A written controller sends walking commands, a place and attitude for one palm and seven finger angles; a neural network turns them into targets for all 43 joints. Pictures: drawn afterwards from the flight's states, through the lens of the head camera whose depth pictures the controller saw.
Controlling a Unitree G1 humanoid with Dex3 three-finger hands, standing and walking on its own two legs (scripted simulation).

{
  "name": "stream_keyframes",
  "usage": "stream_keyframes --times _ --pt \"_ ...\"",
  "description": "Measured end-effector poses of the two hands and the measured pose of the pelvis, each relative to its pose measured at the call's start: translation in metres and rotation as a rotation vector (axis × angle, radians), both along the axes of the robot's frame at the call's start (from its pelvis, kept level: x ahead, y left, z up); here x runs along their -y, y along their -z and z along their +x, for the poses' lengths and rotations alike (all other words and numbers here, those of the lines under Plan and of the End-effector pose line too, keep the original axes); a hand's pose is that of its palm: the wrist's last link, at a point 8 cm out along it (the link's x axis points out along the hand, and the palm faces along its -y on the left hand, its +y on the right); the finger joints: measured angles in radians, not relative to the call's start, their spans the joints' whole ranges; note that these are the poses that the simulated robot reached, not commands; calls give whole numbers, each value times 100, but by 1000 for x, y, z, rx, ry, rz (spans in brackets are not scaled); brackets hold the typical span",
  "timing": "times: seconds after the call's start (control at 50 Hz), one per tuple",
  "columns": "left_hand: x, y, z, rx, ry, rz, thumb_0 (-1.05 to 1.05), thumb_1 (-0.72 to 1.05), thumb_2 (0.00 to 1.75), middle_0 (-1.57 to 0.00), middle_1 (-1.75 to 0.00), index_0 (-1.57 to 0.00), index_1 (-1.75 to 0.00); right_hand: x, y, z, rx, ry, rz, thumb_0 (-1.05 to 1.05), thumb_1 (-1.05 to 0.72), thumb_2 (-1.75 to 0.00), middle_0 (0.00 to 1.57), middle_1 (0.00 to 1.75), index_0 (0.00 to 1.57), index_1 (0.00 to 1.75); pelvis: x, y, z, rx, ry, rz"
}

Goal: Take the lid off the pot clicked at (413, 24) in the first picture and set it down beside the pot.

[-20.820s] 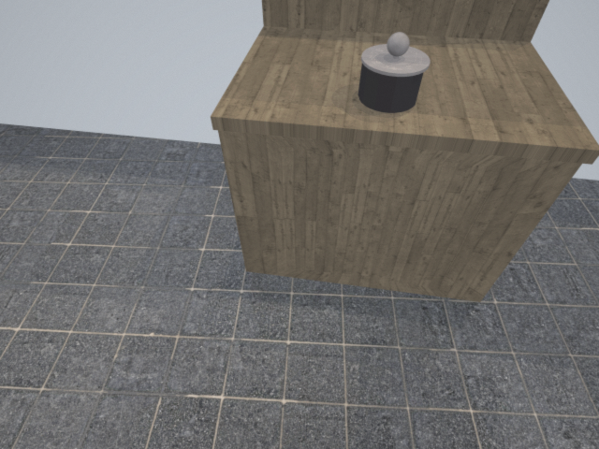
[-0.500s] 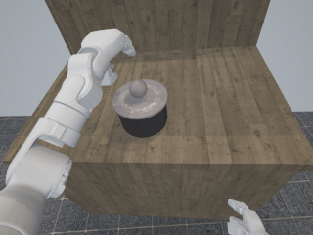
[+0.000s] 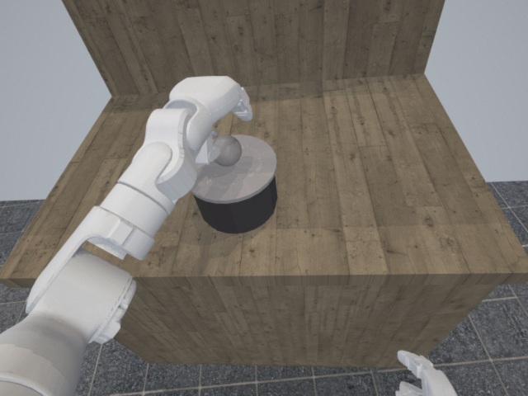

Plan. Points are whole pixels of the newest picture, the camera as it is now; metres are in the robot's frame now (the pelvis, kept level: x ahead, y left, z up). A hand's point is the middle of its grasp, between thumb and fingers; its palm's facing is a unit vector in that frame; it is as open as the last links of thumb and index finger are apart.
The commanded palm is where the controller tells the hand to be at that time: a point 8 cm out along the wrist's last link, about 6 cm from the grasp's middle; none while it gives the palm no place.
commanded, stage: move the open hand above the knob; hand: left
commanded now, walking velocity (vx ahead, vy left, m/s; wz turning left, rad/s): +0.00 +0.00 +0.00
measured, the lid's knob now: (226, 150) +0.48 +0.07 +0.12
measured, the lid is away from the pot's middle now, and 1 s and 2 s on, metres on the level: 0.00 0.00 0.00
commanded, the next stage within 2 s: lower the open fingers around the knob in 1.48 s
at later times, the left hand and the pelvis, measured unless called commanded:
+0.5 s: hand (206, 116) +0.46 +0.08 +0.21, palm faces -0.16 -0.04 -0.99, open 10.2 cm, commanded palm +0.42 +0.08 +0.27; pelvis -0.01 +0.00 +0.00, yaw +0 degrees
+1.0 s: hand (220, 117) +0.45 +0.06 +0.21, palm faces -0.12 -0.03 -0.99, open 10.2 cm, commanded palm +0.42 +0.07 +0.27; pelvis -0.01 +0.00 +0.00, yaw +0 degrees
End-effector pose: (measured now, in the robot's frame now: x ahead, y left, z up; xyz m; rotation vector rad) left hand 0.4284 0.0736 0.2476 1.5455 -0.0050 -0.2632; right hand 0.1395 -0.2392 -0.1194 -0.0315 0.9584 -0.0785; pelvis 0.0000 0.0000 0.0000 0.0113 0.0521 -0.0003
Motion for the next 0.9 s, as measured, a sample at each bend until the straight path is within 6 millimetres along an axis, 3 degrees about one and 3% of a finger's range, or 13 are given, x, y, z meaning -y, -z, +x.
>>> stream_keyframes --times 0.08,0.12,0.18,0.24,0.28,0.34,0.42,0.48,0.58,0.74,0.8,0.9 --pt "-6 -27 8 64 -52 -33 0 -41 168 -86 -8 -87 -9 -3 -4 8 28 -16 -14 1 -91 -90 20 30 20 30 1 0 -4 -3 -1 2" --pt "-14 -31 13 60 -113 -55 0 -41 168 -86 -8 -87 -9 -5 -5 9 27 -22 -6 1 -91 -90 20 30 20 30 1 0 -5 -12 0 3" --pt "-16 -18 10 23 -143 -20 0 -41 168 -86 -8 -86 -9 -7 -6 10 20 -32 14 1 -91 -90 20 30 20 30 2 -1 -7 -19 -3 2" --pt "-6 0 1 -17 -82 12 0 -41 168 -86 -8 -86 -9 -9 -6 12 23 -38 19 1 -91 -90 20 30 20 30 1 0 -8 -10 -10 0" --pt "3 1 -4 -21 -32 23 0 -41 168 -86 -8 -86 -9 -11 -6 14 39 -39 14 1 -91 -90 20 30 20 30 1 0 -8 -2 -14 -1" --pt "7 -15 1 15 -14 -3 0 -41 168 -86 -8 -87 -9 -12 -7 14 56 -34 1 1 -91 -90 20 30 20 30 1 0 -8 3 -10 0" --pt "-3 -33 15 42 -114 -39 0 -41 168 -86 -8 -87 -9 -11 -4 5 30 -24 2 1 -91 -90 20 30 20 30 2 0 -8 -12 -1 4" --pt "-9 -24 18 15 -154 -21 0 -41 168 -86 -8 -86 -9 -9 -1 -4 -5 -19 14 1 -91 -90 20 30 20 30 2 -1 -6 -20 3 4" --pt "-2 -2 7 -39 -72 1 0 -41 168 -86 -8 -86 -9 -4 2 -8 -22 -6 4 1 -91 -90 20 30 20 30 1 -1 -4 -5 -1 1" --pt "-7 -27 16 25 -103 -53 0 -41 168 -86 -8 -87 -9 -1 -2 -2 2 -7 -11 1 -91 -90 20 30 20 30 0 -1 -3 -7 1 3" --pt "-10 -18 13 8 -117 -25 0 -41 168 -86 -8 -86 -9 -3 -3 2 1 -14 5 1 -91 -90 20 30 20 30 0 -1 -3 -12 1 3" --pt "9 -1 -4 -12 -5 5 0 -41 168 -86 -8 -86 -9 -9 -5 16 31 -37 15 1 -91 -90 20 30 20 30 -1 0 -4 1 -12 0"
